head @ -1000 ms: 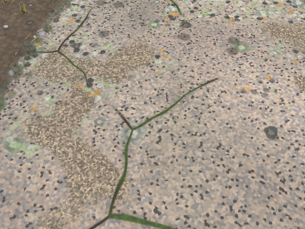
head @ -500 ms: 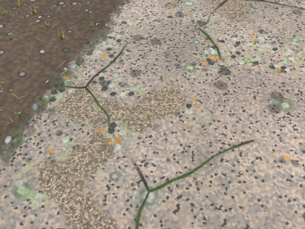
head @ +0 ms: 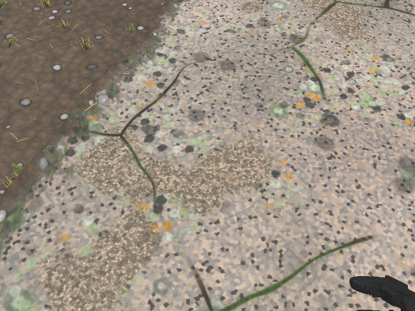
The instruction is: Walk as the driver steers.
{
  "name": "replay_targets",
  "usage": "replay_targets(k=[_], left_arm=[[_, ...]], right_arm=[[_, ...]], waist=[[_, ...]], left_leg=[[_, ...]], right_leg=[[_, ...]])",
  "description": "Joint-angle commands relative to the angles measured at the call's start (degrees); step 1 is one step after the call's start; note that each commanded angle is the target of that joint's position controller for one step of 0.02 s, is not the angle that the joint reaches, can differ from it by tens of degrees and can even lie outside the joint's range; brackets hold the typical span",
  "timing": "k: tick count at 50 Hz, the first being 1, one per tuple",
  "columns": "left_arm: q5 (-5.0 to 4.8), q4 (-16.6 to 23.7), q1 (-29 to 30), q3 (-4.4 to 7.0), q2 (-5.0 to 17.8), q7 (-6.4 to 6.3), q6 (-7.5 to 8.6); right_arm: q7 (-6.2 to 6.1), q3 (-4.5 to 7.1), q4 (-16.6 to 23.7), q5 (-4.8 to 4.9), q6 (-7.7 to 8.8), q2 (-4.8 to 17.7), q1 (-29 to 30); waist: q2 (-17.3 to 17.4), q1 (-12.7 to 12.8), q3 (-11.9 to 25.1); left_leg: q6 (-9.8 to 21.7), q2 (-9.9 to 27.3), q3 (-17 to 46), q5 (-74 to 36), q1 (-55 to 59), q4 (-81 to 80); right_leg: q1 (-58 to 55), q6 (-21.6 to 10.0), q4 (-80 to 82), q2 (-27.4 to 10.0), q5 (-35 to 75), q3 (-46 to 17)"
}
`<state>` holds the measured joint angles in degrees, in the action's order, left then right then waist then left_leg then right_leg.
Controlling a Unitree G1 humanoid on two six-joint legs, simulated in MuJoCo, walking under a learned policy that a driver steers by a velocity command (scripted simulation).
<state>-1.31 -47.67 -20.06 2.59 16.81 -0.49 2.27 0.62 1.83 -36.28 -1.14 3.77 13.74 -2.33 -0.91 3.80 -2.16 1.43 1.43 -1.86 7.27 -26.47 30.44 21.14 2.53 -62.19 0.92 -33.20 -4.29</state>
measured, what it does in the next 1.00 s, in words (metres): steps on the spot, turning right: right foot, then left foot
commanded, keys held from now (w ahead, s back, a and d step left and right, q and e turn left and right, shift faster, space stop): e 0.62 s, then no key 0.30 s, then w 0.08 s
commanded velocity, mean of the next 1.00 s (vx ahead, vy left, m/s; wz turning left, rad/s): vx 0.05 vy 0.00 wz -0.42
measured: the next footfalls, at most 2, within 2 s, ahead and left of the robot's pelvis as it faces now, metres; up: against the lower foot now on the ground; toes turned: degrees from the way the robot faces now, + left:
right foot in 0.34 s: +0.09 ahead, -0.14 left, +0.00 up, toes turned -15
left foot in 0.82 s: +0.16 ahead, +0.08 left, +0.00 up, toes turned -28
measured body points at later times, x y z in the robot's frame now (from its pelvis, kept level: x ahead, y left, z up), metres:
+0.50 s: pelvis +0.05 -0.04 +0.01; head +0.08 -0.09 +0.46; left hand +0.26 +0.20 -0.06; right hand +0.12 -0.36 -0.11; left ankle +0.08 +0.11 -0.64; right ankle +0.05 -0.13 -0.73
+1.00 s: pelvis +0.07 -0.02 +0.01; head +0.10 -0.01 +0.46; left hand +0.33 +0.16 -0.09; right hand +0.07 -0.31 -0.09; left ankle +0.12 +0.09 -0.73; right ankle -0.01 -0.13 -0.68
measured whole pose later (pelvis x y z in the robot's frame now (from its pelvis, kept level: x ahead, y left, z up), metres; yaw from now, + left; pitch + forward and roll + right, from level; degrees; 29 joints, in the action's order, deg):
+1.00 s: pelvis +0.07 -0.02 +0.01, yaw -27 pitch +1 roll +0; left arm 0.0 -37.8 -11.2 4.0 17.4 -1.3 -2.3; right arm -0.5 2.5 -45.8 -0.1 0.7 13.8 -9.8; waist -2.1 -1.0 -0.5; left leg 0.8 0.1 1.2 14.2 -13.2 26.2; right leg 22.2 3.6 -49.2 2.0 -26.4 -4.9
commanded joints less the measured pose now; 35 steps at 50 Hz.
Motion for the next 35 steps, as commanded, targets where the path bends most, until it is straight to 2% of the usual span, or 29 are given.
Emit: replay_targets(k=[1, 3, 5, 9, 12, 15, 16, 17, 18, 19, 20, 21, 22, 23, 25, 27, 30, 32, 35], left_arm=[[-0.04, 3.77, -1.92, 2.28, 6.15, -1.27, -2.48], [0.39, 4.41, -3.16, 2.11, 3.73, -1.83, -4.4], [0.77, 5.85, -1.58, 2.32, 3.26, -1.93, -4.79], [0.92, 8.85, 3.87, 2.24, 3.16, -0.65, -4.8], [0.85, 10.86, 6.57, 2.74, 4.45, 0.37, -5.39], [0.96, 11.59, 5.93, 3.28, 4.64, 1.21, -5.6], [1.2, 11.18, 4.73, 3.76, 5.32, 1.12, -5.48], [1.45, 10.95, 2.82, 4.76, 8.17, 0.55, -5.27], [1.46, 12.46, 2.2, 6.29, 15.35, -0.68, -5.1], [3.07, 13.75, 1.81, 5.92, 15.83, -0.21, -3.94], [3.45, 13.59, 2.2, 5.44, 13.94, 0.3, -2.66], [2.55, 13.8, 5.26, 5.1, 12.62, 0.17, -1.88], [1.43, 14.39, 8.06, 4.49, 10.49, -0.1, -1.85], [0.9, 14.92, 10.02, 4.03, 9.57, -0.49, -2.07], [1.29, 15.63, 10.19, 3.63, 8.9, -1.03, -2.35], [1.14, 15.82, 9.27, 3.82, 9.25, -1.41, -2.47], [0.99, 16.15, 8.65, 4.28, 10.21, -1.93, -3.05], [1.23, 16.59, 9.26, 4.35, 10.37, -1.87, -3.41], [1.55, 16.7, 9.74, 3.96, 9.61, -1.26, -3.73]], right_arm=[[-0.65, 2.09, 0.39, 0.7, -1.22, 6.16, -5.96], [-0.56, 2.82, -0.03, -0.59, -0.93, 7.73, -2.07], [-0.97, 3.2, -0.78, -0.72, -0.42, 8.4, -1.13], [-2.13, 3.83, -2.34, 0.18, -1.12, 9.95, -0.89], [-2.07, 4.38, -3.54, 1.09, -2.21, 11.55, -1.68], [-1.97, 4.78, -4.7, 2.4, -3.16, 12.47, -1.48], [-1.97, 4.59, -5.53, 2.65, -3.47, 11.43, -2.85], [-1.82, 4.14, -6.88, 2.06, -3.82, 9.3, -5.86], [-1.43, 3.12, -5.12, -0.69, -3.85, 6.05, -6.74], [-1.95, 3.48, -3.02, -0.49, -3.7, 7.71, -1.04], [-2.19, 4.03, -2.83, 0.74, -3.8, 9.24, 1.13], [-2.53, 4.29, -3.45, 1.38, -3.99, 9.29, 0.08], [-3.02, 4.54, -4.68, 0.95, -4.17, 9.53, -1.12], [-3.28, 4.78, -4.9, 0.49, -4.29, 9.9, -1.68], [-3.06, 4.75, -5.14, 0.76, -4.05, 9.15, -2.83], [-2.95, 4.36, -4.96, 1.13, -3.91, 8.06, -2.07], [-2.61, 3.87, -4.49, 1.17, -3.77, 7.19, -0.42], [-2.2, 3.8, -4.73, 1.33, -3.66, 7.38, -0.78], [-1.59, 3.77, -5.0, 1.61, -3.42, 7.84, -1.64]], waist=[[7.95, -3.25, 10.23], [9.66, -0.99, 7.0], [8.83, -0.76, 6.8], [7.82, -2.19, 8.04], [8.01, -3.07, 7.3], [7.43, -1.98, 6.72], [6.04, -1.8, 6.78], [-0.09, -1.96, 6.0], [-18.21, -4.34, 5.52], [-16.44, -0.61, 7.09], [-10.19, -0.15, 7.79], [-7.35, -2.12, 7.25], [-5.02, -3.29, 7.57], [-5.8, -4.2, 7.76], [-6.09, -4.86, 9.48], [-5.77, -4.2, 9.48], [-6.61, -3.14, 8.98], [-7.35, -2.96, 8.61], [-8.12, -2.26, 8.45]], left_leg=[[12.1, 16.31, 12.82, -20.84, 19.37, -10.37], [12.21, 14.81, 7.5, -15.55, 8.9, -15.18], [12.73, 15.54, 4.73, -15.35, 8.05, -16.48], [12.47, 16.81, 1.13, -11.62, 10.62, -16.68], [11.44, 18.24, 0.59, -7.3, 13.04, -15.51], [8.14, 17.96, -0.93, -3.94, 14.81, -10.63], [5.68, 16.1, -2.48, -0.65, 13.72, -6.95], [1.45, 12.28, -5.99, 4.77, 9.95, 1.34], [-4.94, 3.39, -11.58, 24.34, -5.47, 20.13], [-5.77, -1.56, -1.42, 32.21, -12.93, 32.44], [-4.69, -0.65, 3.08, 28.75, -14.02, 37.03], [-3.8, 0.3, 4.52, 23.42, -14.53, 36.93], [-3.72, 0.99, 5.29, 19.77, -14.24, 35.77], [-4.02, 0.82, 5.35, 17.1, -12.43, 35.55], [-4.54, -0.53, 5.26, 13.69, -9.55, 35.11], [-5.05, -1.19, 5.67, 12.12, -9.57, 29.38], [-5.92, -1.89, 6.49, 11.59, -7.23, 20.85], [-5.99, -2.13, 6.42, 12.0, -4.19, 17.08], [-5.49, -2.02, 5.55, 13.36, 1.09, 12.89]], right_leg=[[14.64, 2.34, -7.46, -5.36, 2.52, 0.21], [8.04, 2.94, -5.01, -4.9, 7.49, 2.66], [7.11, 2.31, -0.61, -5.5, 11.4, 2.89], [4.12, 0.46, 10.02, -6.48, 17.91, 3.65], [2.52, -0.94, 15.46, -5.9, 16.44, 5.14], [-2.36, -3.59, 26.35, -3.99, 18.64, 7.92], [-6.04, -5.04, 30.77, -2.42, 21.62, 8.24], [-10.6, -7.39, 37.18, -4.13, 31.41, 3.24], [-18.53, -14.49, 39.86, -18.27, 51.36, -16.75], [-16.35, -23.19, 42.55, -23.21, 50.74, -25.43], [-15.76, -22.15, 43.29, -20.75, 47.04, -21.79], [-15.43, -18.86, 42.65, -17.9, 44.11, -17.77], [-15.14, -16.22, 42.14, -16.0, 42.23, -15.5], [-13.58, -15.36, 42.04, -14.91, 43.33, -14.03], [-13.13, -15.27, 41.92, -13.19, 45.04, -12.86], [-14.75, -15.22, 41.77, -12.56, 43.51, -13.37], [-14.61, -15.45, 41.52, -12.01, 37.67, -15.61], [-12.74, -15.69, 41.53, -11.87, 34.27, -16.81], [-10.34, -15.86, 40.59, -11.75, 34.85, -18.29]])
Keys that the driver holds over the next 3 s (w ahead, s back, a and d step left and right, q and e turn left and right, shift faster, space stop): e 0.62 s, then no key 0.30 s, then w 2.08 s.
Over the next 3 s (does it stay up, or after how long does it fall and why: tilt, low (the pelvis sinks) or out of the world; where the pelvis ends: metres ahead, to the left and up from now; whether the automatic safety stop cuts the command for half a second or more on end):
stays up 0.97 -0.40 0.02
